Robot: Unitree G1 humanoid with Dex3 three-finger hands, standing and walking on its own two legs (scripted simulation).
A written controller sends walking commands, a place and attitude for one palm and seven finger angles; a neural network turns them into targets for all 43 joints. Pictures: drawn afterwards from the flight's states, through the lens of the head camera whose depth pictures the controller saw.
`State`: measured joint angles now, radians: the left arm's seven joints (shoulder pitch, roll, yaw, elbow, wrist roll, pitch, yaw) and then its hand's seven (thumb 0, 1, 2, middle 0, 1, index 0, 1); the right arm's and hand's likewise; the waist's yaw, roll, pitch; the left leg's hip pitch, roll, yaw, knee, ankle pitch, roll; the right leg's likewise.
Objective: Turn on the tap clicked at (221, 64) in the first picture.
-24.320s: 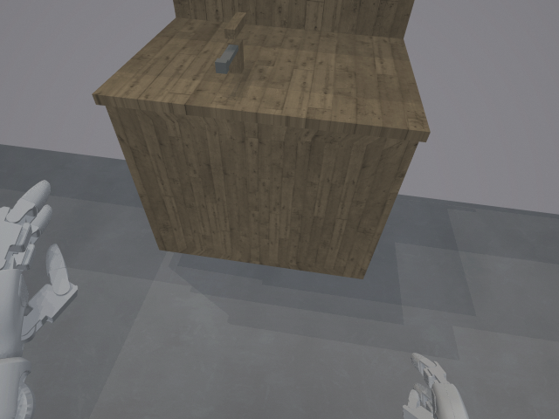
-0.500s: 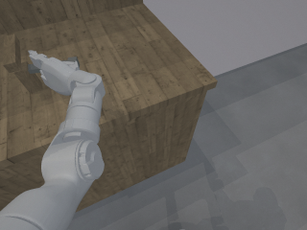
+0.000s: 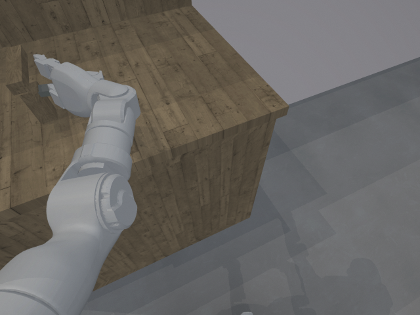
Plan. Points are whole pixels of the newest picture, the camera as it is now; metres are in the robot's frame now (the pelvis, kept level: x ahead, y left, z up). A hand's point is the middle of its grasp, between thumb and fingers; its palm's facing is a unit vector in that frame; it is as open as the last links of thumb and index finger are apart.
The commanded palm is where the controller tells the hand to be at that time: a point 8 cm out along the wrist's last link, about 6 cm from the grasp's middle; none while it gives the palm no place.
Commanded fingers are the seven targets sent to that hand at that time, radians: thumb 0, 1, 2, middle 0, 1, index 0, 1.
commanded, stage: lift the hand up off the lever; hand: left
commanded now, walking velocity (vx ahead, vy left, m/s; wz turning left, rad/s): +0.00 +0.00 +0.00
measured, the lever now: (98, 84) +0.58 +0.22 +0.12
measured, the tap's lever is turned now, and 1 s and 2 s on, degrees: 74 74 74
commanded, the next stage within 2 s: draw the hand back beside the body in 0.78 s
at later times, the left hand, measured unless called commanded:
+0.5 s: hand (89, 67) +0.52 +0.19 +0.20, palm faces +0.81 -0.56 -0.16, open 7.8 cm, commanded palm +0.46 +0.20 +0.20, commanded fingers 0.00 0.90 0.90 -0.15 -0.15 -0.15 -0.15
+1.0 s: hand (101, 65) +0.53 +0.17 +0.20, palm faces +0.64 -0.76 -0.14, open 7.8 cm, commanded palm +0.44 +0.21 +0.20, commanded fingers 0.00 0.90 0.90 -0.16 -0.17 -0.16 -0.17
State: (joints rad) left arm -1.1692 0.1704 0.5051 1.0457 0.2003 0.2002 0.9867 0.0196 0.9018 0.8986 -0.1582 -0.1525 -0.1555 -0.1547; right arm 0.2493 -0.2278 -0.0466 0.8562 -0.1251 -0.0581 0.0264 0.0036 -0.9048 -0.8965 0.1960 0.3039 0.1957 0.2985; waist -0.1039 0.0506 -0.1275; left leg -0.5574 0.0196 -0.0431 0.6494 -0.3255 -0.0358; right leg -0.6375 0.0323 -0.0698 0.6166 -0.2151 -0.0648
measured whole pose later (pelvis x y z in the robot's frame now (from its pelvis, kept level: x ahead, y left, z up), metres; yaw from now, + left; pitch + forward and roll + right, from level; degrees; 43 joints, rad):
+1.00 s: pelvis +0.03 +0.02 +0.01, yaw -1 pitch +10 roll +0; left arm -0.97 0.13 0.34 0.78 0.12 0.23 0.69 0.02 0.90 0.90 -0.16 -0.15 -0.15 -0.16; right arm 0.27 -0.21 -0.05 0.80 -0.07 -0.01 -0.01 0.00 -0.90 -0.90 0.20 0.30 0.20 0.30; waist -0.05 0.05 -0.11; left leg -0.38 0.01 -0.01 0.54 -0.33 -0.01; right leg -0.48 0.03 -0.04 0.53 -0.23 -0.04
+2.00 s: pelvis -0.01 +0.02 +0.03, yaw -1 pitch -8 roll +0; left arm 0.27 0.30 0.23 -0.23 -0.06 -0.14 0.11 0.02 0.90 0.90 -0.21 -0.29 -0.20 -0.29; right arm 0.20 -0.22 0.02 0.69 -0.01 -0.11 -0.04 0.01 -0.90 -0.90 0.20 0.30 0.20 0.30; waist 0.07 0.06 0.06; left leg -0.01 0.00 0.00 0.36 -0.22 0.00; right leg -0.10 0.02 -0.03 0.34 -0.11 -0.03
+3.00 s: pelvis -0.03 +0.04 +0.01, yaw -3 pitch -1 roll +2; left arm 0.47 0.35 0.34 -0.45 -0.01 -0.14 0.16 0.02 0.89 0.90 -0.22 -0.30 -0.21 -0.31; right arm 0.21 -0.23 0.00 0.55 -0.01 -0.04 -0.07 0.01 -0.90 -0.90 0.20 0.30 0.20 0.30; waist 0.02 0.03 0.04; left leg -0.27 -0.04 0.04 0.56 -0.27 0.03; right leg -0.39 -0.02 0.01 0.58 -0.17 0.00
